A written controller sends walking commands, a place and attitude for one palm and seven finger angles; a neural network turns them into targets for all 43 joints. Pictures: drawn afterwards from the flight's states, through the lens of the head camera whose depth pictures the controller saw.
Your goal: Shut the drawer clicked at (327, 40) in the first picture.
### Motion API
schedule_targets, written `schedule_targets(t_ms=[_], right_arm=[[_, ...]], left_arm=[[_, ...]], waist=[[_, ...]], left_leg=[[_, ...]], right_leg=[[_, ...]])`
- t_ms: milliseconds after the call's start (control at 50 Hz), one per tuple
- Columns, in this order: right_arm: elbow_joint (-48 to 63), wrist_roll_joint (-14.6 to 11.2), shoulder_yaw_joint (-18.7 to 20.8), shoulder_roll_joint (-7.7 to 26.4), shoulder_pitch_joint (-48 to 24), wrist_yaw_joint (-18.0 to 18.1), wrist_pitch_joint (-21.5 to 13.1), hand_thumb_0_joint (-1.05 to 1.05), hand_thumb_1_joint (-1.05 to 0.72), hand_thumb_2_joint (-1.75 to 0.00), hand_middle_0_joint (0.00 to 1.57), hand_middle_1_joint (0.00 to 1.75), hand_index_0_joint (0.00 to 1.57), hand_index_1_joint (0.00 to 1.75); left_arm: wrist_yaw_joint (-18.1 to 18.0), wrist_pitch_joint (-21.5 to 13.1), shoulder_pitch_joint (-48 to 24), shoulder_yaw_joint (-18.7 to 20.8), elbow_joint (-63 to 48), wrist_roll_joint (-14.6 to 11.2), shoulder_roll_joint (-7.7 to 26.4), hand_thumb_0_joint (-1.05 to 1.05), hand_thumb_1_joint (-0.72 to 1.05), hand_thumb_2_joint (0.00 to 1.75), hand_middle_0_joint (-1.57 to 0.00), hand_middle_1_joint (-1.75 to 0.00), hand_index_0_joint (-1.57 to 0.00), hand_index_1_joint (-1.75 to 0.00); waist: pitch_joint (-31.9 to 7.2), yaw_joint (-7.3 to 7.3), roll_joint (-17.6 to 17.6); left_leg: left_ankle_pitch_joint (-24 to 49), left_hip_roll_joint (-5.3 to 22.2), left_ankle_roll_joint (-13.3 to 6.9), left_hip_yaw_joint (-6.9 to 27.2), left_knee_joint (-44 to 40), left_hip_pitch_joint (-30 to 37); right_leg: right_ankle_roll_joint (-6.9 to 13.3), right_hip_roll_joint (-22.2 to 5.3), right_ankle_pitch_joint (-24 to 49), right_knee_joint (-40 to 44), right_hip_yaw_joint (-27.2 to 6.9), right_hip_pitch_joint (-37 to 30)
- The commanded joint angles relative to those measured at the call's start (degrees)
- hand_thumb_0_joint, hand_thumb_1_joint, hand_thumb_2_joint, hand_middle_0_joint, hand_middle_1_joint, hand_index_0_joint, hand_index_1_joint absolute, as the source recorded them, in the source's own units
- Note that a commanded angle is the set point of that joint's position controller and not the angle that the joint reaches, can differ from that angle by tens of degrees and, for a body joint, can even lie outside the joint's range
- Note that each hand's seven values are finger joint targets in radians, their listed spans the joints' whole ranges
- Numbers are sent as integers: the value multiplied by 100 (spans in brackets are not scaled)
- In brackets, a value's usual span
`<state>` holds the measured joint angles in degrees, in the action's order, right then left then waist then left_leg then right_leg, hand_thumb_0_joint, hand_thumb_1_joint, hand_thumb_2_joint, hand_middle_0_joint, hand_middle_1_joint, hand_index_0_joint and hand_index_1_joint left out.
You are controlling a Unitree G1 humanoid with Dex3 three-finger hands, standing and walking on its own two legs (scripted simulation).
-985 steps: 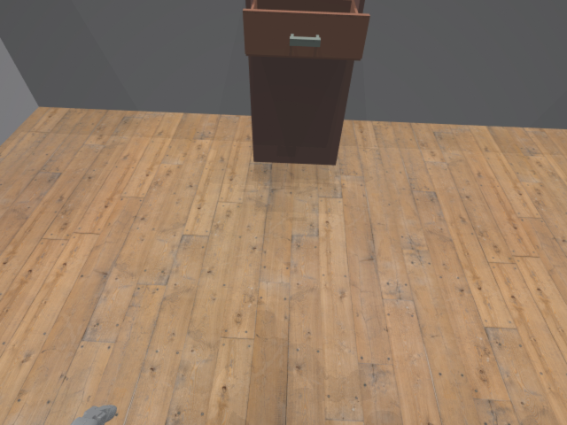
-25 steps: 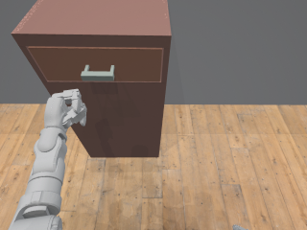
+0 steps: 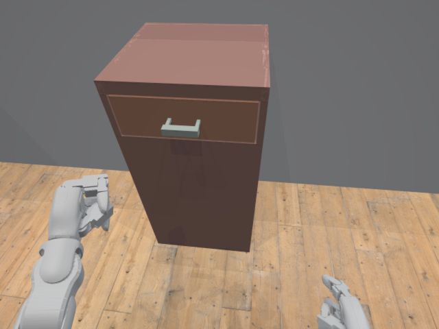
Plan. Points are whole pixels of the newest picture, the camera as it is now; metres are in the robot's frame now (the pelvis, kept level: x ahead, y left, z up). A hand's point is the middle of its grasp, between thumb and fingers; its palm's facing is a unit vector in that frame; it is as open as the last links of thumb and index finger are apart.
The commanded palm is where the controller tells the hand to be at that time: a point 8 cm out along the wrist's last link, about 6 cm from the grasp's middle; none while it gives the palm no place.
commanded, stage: draw the hand back to the body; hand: left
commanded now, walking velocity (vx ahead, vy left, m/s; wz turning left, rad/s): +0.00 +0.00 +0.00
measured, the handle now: (182, 126) +0.62 +0.17 +0.02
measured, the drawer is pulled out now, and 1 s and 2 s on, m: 0.00 0.00 0.00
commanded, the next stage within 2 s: step back with the hand held close in 0.52 s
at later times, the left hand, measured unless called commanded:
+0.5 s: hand (49, 253) +0.17 +0.24 +0.16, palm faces +0.43 -0.81 -0.41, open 3.2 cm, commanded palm +0.12 +0.28 +0.17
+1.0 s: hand (55, 254) +0.18 +0.25 +0.14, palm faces +0.26 -0.82 -0.51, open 3.2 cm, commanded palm +0.11 +0.29 +0.17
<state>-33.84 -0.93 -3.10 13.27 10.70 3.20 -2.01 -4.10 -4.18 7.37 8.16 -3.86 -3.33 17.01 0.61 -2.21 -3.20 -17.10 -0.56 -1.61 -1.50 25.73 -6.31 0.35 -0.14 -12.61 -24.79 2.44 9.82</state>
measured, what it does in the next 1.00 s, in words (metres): stands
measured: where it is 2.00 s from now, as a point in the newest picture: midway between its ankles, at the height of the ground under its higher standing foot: outside the picture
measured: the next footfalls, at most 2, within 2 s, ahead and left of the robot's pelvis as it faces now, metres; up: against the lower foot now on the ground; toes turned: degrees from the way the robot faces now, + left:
right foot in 1.54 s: -0.04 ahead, -0.12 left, +0.00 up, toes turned +7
right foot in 1.98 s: -0.19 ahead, -0.12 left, +0.00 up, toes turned +12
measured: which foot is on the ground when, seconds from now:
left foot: down 0.00-1.00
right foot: down 0.00-1.00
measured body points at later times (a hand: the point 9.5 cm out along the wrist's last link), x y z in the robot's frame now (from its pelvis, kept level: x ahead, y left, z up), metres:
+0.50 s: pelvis -0.01 -0.01 +0.00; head -0.03 -0.03 +0.45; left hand +0.14 +0.28 +0.18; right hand +0.19 -0.22 -0.08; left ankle -0.03 +0.10 -0.74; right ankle +0.01 -0.12 -0.74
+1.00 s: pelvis -0.02 +0.01 +0.00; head +0.00 +0.00 +0.45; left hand +0.16 +0.29 +0.17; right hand +0.14 -0.24 -0.09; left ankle -0.03 +0.10 -0.74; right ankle +0.01 -0.12 -0.74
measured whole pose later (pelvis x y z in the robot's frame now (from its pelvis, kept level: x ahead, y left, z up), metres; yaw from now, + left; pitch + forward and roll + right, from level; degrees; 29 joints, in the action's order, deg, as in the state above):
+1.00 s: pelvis -0.02 +0.01 +0.00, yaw -1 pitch +1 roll +0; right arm -32.3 0.1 1.6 13.9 10.7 3.7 -0.5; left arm -5.8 -9.7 36.2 19.0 -29.5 -1.8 22.2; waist 1.6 0.5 -1.7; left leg -14.8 -1.7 -2.9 -3.3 26.0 -12.4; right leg -1.0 -1.2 -9.6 -25.0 0.6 16.3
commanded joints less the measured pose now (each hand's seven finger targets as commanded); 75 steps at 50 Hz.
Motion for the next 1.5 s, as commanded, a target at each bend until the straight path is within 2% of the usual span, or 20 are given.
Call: schedule_targets(t_ms=[0, 80, 180, 320, 400, 560, 620, 640, 660, 680, 760, 860, 980, 1040, 1100, 1160, 1260, 1340, 1420, 1480], right_arm=[[790, 47, 245, 603, -689, 76, -361, 0, -90, -90, 20, 30, 20, 30], [751, 90, 285, 609, -729, 59, -395, 0, -90, -90, 20, 30, 20, 30], [784, 128, 305, 583, -724, 27, -529, 0, -90, -90, 20, 30, 20, 30], [805, 108, 365, 514, -676, 89, -677, 0, -90, -90, 20, 30, 20, 30], [674, 105, 372, 575, -611, 134, -721, 0, -90, -90, 20, 30, 20, 30], [665, 169, 361, 568, -578, 193, -910, 0, -90, -90, 20, 30, 20, 30], [640, 176, 336, 539, -599, 184, -944, 0, -90, -90, 20, 30, 20, 30], [829, 146, 366, 682, -539, 160, -770, 0, -90, -90, 20, 30, 20, 30], [687, 163, 411, 587, -488, 152, -649, 0, -90, -90, 20, 30, 20, 30], [745, 168, 432, 589, -564, 133, -582, 0, -90, -90, 20, 30, 20, 30], [769, 160, 532, 658, -515, 68, -353, 0, -90, -90, 20, 30, 20, 30], [1009, 105, 635, 642, -579, 82, -190, 0, -90, -90, 20, 30, 20, 30], [1223, 93, 662, 681, -596, 164, -134, 0, -90, -90, 20, 30, 20, 30], [1213, 107, 675, 696, -514, 176, -173, 0, -90, -90, 20, 30, 20, 30], [1192, 111, 674, 714, -512, 187, -249, 0, -90, -90, 20, 30, 20, 30], [1188, 62, 680, 720, -466, 198, -289, 0, -90, -90, 20, 30, 20, 30], [1124, 98, 697, 673, -324, 136, -361, 0, -90, -90, 20, 30, 20, 30], [1114, 149, 645, 696, -321, 151, -464, 0, -90, -90, 20, 30, 20, 30], [1202, 123, 681, 741, -416, 212, -623, 0, -90, -90, 20, 30, 20, 30], [1210, 107, 740, 715, -394, 207, -719, 0, -90, -90, 20, 30, 20, 30]], left_arm=[[-123, -417, -708, 584, -1874, -30, 911, 0, 90, 90, -140, -160, -140, -160], [-137, -413, 87, 888, -2148, -37, 1029, 0, 90, 90, -140, -160, -140, -160], [-178, -505, 856, 1152, -3013, -19, 1137, 0, 90, 90, -140, -160, -140, -160], [-249, -510, 2043, 1592, -3481, -43, 1235, 0, 90, 90, -140, -160, -140, -160], [-227, -504, 1558, 1197, -3220, 23, 912, 0, 90, 90, -140, -160, -140, -160], [-374, -566, 1655, 1425, -3611, 71, 1179, 0, 90, 90, -140, -160, -140, -160], [-378, -527, 1738, 1464, -3617, 76, 1194, 0, 90, 90, -140, -160, -140, -160], [-391, -821, 1135, 2272, -3926, 31, 1866, 0, 90, 90, -140, -160, -140, -160], [-342, -843, 1781, 2003, -3274, 49, 1422, 0, 90, 90, -140, -160, -140, -160], [-317, -853, 1824, 1974, -3260, 67, 1428, 0, 90, 90, -140, -160, -140, -160], [-248, -911, 2467, 1618, -3095, 62, 999, 0, 90, 90, -140, -160, -140, -160], [-317, -983, 2890, 1944, -3572, 56, 1345, 0, 90, 90, -140, -160, -140, -160], [-378, -1004, 2929, 2153, -4141, 85, 1588, 0, 90, 90, -140, -160, -140, -160], [-364, -1002, 2931, 2044, -3969, 132, 1410, 0, 90, 90, -140, -160, -140, -160], [-367, -1026, 2756, 1997, -3784, 191, 1289, 0, 90, 90, -140, -160, -140, -160], [-396, -1066, 2549, 1967, -3441, 267, 1226, 0, 90, 90, -140, -160, -140, -160], [-426, -1238, 2330, 1907, -3786, 290, 1304, 0, 90, 90, -140, -160, -140, -160], [-519, -1383, 2439, 1966, -4231, 284, 1378, 0, 90, 90, -140, -160, -140, -160], [-569, -1494, 2578, 2211, -4275, 488, 1379, 0, 90, 90, -140, -160, -140, -160], [-528, -1519, 2524, 2322, -4211, 493, 1474, 0, 90, 90, -140, -160, -140, -160]], waist=[[-625, 22, 34], [-434, -51, 200], [-457, -123, -180], [-144, -196, 156], [441, -13, 97], [-479, -185, -35], [-338, -200, -232], [297, 102, 21], [277, 130, 377], [382, 115, 405], [-402, 188, 266], [-1299, 124, 269], [-1316, 96, -182], [-912, 122, -390], [-494, 138, -413], [-35, 220, 218], [-177, 303, 897], [-516, 321, 183], [-641, 183, -1168], [-432, 196, -606]], left_leg=[[1339, 160, 11, 165, -626, -64], [1286, 148, -4, 162, -660, -79], [1418, 147, 36, 211, -646, -57], [1349, 189, 32, 178, -577, -136], [723, 177, -27, 177, -612, -170], [1195, 145, -14, 225, -545, 40], [1309, 153, 44, 230, -574, -28], [795, 196, -98, 319, -471, -556], [779, 180, -103, 389, -340, -507], [873, 157, -98, 381, -327, -495], [1595, 291, -63, 315, -316, -386], [2581, 407, -44, 348, -264, -448], [2784, 537, -17, 567, -334, -995], [2275, 746, -127, 652, -603, -1441], [767, 925, -356, 775, -935, -2395], [-1287, 745, -483, 774, -849, -3333], [-1313, 262, -302, 579, 202, -2194], [-1172, 444, -325, 828, -247, -1924], [-2676, 1447, -757, 1662, -1676, -4133], [-1915, 1250, -721, 1332, -1047, -4152]], right_leg=[[158, -25, 881, 439, -133, -703], [149, -11, 807, 577, -156, -752], [161, -11, 875, 574, -166, -865], [132, 4, 817, 628, -206, -689], [115, -29, 55, 859, -251, -184], [134, -65, 590, 579, -235, -751], [150, -48, 738, 550, -236, -769], [183, -306, 857, 898, -1000, -68], [216, -463, 742, 1010, -1016, 67], [228, -479, 814, 1109, -1038, 184], [146, -497, 1635, 646, -732, -154], [40, -422, 2649, -10, -493, -658], [-44, -266, 2646, -614, -436, -737], [-112, -129, 1852, -931, -386, -590], [-132, -84, 1209, -1243, -468, -774], [-85, -207, 899, -906, -882, -841], [171, -629, -715, 463, -1555, 612], [77, -423, -680, 82, -1117, 671], [-254, 343, 285, -2258, -438, -1391], [-200, 330, 551, -1947, -652, -1326]])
